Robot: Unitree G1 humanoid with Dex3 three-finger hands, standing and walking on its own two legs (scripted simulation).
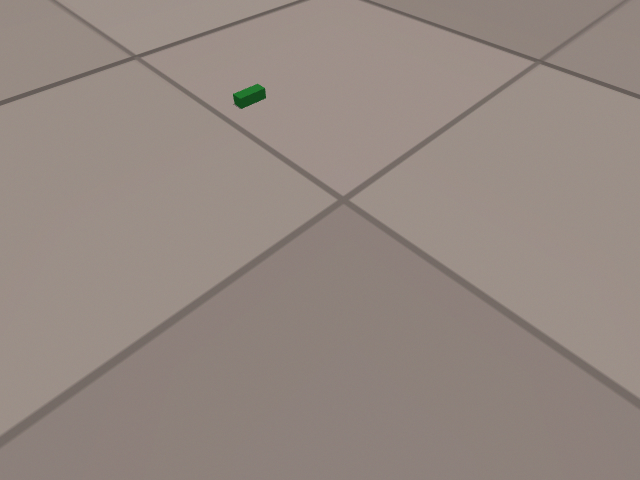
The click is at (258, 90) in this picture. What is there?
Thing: lying carton
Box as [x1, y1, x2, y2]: [233, 84, 265, 108]
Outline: 264,88 256,84 234,93 233,97 235,104 241,108 264,98
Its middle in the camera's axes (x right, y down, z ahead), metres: -0.42 -0.87 +2.33
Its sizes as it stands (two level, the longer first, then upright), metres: 0.182 0.073 0.064
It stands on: the floor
